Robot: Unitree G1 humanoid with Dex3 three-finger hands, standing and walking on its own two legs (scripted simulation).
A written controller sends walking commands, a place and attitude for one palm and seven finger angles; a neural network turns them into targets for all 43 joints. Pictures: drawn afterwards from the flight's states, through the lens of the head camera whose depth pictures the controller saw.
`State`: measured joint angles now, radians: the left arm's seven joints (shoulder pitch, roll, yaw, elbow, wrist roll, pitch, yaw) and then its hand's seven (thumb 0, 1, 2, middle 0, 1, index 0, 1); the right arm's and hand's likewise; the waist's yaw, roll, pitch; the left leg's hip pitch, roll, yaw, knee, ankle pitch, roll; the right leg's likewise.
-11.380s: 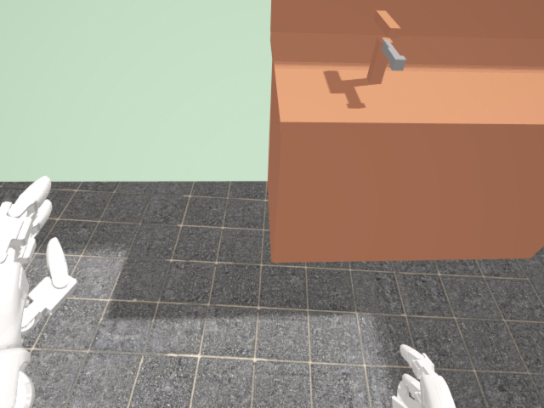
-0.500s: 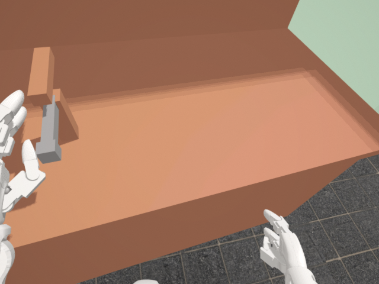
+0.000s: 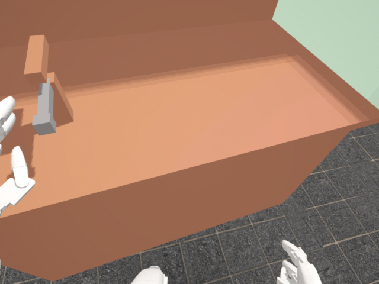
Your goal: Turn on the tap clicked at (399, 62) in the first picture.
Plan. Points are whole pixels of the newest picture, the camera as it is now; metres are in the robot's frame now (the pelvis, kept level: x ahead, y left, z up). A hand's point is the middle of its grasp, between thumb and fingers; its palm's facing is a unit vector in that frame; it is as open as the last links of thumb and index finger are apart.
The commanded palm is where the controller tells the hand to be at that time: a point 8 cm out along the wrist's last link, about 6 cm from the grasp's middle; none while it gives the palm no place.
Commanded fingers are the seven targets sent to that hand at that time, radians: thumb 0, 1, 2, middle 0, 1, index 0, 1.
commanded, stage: come to a stop and stand still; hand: left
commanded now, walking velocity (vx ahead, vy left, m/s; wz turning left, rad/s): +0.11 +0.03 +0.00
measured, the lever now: (44, 124) +0.35 +0.30 +0.15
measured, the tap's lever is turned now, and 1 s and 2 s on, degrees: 0 0 0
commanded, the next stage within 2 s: look again from close up in 0.86 s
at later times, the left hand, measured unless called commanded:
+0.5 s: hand (25, 175) +0.23 +0.26 +0.17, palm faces +0.38 -0.84 -0.38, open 7.4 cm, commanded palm +0.18 +0.29 +0.19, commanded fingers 0.00 0.90 0.90 -0.20 -0.30 -0.20 -0.30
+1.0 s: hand (33, 152) +0.26 +0.26 +0.19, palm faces +0.38 -0.79 -0.48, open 7.4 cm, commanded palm +0.19 +0.28 +0.19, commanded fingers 0.00 0.90 0.90 -0.20 -0.30 -0.20 -0.30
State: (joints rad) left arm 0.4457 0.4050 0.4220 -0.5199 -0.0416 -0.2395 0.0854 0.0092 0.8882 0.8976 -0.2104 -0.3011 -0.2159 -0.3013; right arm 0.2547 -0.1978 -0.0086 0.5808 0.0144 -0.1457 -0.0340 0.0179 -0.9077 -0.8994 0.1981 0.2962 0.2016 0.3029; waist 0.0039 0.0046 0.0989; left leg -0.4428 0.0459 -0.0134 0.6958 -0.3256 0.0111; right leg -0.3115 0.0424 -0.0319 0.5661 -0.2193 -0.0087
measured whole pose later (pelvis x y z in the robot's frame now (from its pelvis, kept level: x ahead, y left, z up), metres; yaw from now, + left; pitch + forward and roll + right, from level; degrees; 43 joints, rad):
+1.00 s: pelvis +0.03 +0.00 +0.02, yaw +0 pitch +0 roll -2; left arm 0.34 0.44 0.39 -0.44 0.01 -0.20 0.08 0.01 0.89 0.90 -0.21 -0.30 -0.22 -0.30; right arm 0.22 -0.20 0.00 0.58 0.00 -0.12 -0.03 0.02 -0.91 -0.90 0.20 0.30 0.20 0.30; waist 0.05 -0.01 0.07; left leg -0.25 -0.02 -0.03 0.50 -0.25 0.03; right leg -0.18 0.03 -0.02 0.41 -0.24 -0.01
